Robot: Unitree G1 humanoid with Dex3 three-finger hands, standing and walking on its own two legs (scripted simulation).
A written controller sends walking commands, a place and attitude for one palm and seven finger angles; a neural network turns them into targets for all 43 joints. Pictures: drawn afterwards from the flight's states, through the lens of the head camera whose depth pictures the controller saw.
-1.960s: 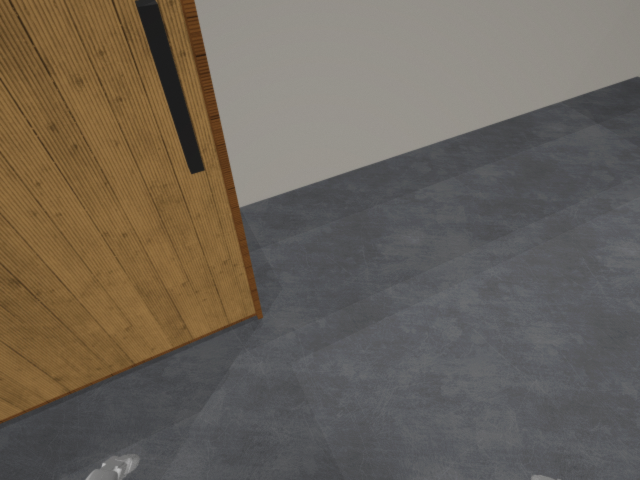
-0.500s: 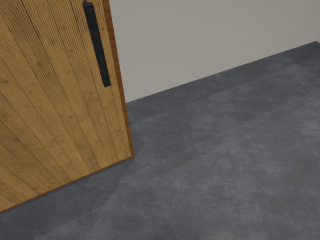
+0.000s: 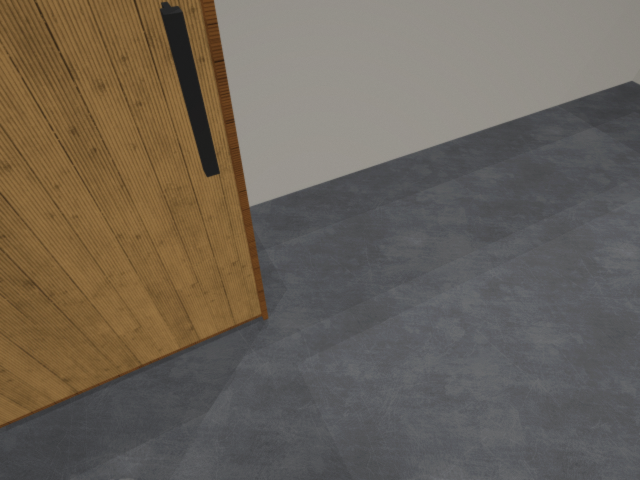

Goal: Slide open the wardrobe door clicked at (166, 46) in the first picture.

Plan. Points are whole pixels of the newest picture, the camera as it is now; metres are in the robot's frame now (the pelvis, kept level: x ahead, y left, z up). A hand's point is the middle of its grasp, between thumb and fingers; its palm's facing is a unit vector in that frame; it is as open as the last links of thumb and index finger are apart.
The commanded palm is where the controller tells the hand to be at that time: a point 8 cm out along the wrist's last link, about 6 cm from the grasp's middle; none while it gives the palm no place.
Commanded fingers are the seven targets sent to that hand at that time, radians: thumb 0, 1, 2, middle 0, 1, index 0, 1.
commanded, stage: turn to face it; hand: right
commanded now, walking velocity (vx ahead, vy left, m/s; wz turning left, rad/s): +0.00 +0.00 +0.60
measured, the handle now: (191, 98) +0.69 +0.27 +0.11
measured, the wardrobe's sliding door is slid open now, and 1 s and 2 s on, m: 0.00 0.00 0.00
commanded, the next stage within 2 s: take the last steps up to it in 0.98 s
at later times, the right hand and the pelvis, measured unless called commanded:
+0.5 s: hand out of the picture +0.05 -0.16 -0.17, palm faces -0.16 +0.95 -0.28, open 7.4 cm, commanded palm none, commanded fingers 0.00 -0.90 -0.90 0.20 0.30 0.20 0.30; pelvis -0.03 +0.03 -0.02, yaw +13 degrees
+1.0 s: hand out of the picture +0.12 -0.19 -0.19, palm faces -0.34 +0.92 -0.21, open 7.4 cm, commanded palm none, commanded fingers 0.00 -0.90 -0.90 0.20 0.30 0.20 0.30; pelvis -0.02 -0.02 -0.01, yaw +25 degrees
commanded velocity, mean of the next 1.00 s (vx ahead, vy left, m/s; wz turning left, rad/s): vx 0.00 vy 0.00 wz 0.45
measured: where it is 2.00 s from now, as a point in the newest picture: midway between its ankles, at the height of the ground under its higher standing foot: outside the picture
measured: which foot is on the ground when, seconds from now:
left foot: down 0.00-0.98, up 1.00-1.00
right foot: down 0.00-0.38, up 0.40-0.96, down 0.98-1.00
